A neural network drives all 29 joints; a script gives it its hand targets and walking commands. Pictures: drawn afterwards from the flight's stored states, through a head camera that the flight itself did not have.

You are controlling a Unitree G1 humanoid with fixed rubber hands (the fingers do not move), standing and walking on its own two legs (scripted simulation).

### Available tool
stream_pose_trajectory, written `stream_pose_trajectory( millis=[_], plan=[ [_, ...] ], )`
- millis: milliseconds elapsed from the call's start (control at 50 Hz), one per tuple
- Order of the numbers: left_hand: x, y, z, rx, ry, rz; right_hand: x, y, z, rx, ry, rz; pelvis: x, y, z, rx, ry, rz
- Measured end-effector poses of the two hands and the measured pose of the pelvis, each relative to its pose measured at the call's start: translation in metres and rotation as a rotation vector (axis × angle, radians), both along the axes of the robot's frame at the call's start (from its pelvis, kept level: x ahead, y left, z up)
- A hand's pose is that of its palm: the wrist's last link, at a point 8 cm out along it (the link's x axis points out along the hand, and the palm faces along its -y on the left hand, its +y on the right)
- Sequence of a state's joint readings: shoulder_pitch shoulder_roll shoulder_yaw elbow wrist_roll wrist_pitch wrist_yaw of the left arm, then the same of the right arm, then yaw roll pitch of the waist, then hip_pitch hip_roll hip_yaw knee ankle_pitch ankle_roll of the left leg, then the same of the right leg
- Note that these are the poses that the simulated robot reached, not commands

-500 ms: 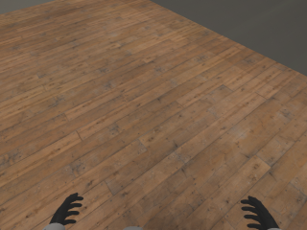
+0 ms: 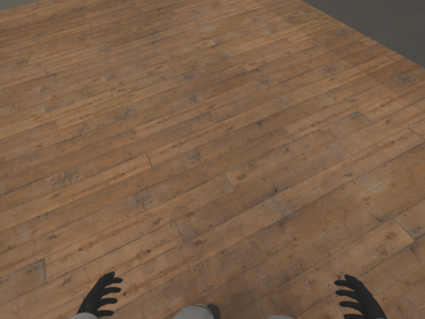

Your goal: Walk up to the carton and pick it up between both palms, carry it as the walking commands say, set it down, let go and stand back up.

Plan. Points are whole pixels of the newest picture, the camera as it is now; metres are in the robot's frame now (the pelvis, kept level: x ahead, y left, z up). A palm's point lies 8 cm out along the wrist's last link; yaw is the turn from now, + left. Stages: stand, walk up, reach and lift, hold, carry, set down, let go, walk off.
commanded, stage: walk up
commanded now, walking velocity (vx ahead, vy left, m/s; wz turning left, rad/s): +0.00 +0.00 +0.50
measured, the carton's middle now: out of the picture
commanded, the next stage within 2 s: none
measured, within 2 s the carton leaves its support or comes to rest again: neither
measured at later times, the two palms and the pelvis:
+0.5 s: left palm out of the picture +0.01 +0.32 -0.10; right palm (322, 285) +0.19 -0.17 -0.08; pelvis -0.03 +0.03 +0.00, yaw +20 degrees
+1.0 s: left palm out of the picture -0.08 +0.30 -0.07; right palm (304, 280) +0.20 -0.15 -0.10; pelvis -0.04 +0.00 +0.01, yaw +33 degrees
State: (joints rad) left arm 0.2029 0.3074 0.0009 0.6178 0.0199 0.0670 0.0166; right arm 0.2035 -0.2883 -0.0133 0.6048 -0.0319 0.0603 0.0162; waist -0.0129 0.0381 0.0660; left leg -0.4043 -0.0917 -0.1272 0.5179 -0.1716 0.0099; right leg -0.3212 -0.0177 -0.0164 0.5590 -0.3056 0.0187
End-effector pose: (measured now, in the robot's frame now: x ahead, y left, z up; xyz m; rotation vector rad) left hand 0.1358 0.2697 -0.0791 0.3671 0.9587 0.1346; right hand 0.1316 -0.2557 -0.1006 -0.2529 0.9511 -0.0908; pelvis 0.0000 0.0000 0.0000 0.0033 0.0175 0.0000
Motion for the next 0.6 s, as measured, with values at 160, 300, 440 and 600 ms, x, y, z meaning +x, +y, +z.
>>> stream_pose_trajectory(
  millis=[160,300,440,600],
  plan=[
    [-0.047,0.003,0.016,0.026,0.012,0.116,0.011,0.004,0.006,0.035,0.017,0.1,-0.012,-0.01,0.012,0.048,0.006,0.105],
    [-0.088,0.024,0.003,-0.019,0.019,0.23,0.029,0.034,0.008,0.005,0.036,0.217,-0.019,0.005,0.009,0.025,0.018,0.22],
    [-0.12,0.051,-0.025,-0.08,-0.014,0.332,0.047,0.076,0.012,-0.042,-0.025,0.306,-0.026,0.03,-0.007,-0.015,-0.038,0.312],
    [-0.134,0.048,-0.018,-0.067,-0.014,0.38,0.056,0.082,0.011,-0.043,-0.03,0.345,-0.027,0.025,-0.004,-0.002,-0.032,0.358]
  ],
)
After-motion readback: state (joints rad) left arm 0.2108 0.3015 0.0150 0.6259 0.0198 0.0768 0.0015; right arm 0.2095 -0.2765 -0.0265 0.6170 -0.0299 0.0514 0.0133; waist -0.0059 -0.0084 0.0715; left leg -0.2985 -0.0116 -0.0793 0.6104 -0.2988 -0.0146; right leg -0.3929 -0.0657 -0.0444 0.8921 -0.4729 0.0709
